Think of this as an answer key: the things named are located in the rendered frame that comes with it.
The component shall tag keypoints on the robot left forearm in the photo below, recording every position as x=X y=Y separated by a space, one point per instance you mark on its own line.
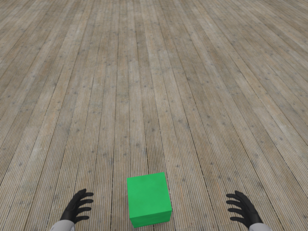
x=63 y=225

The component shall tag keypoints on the robot left hand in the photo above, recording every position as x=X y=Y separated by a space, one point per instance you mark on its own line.
x=72 y=210

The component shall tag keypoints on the carton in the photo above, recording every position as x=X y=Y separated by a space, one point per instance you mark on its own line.
x=148 y=200

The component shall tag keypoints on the robot right hand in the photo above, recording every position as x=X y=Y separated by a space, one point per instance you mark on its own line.
x=247 y=210

